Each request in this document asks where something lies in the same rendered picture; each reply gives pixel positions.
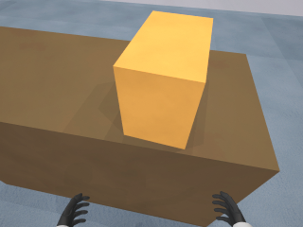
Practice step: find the carton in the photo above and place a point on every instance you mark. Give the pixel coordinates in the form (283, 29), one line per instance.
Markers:
(161, 75)

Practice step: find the robot left hand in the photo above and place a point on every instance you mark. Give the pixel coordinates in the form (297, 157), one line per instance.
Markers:
(69, 213)

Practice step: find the robot right hand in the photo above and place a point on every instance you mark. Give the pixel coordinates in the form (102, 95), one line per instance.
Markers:
(232, 210)

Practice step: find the pedestal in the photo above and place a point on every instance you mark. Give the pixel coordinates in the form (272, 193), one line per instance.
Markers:
(61, 131)

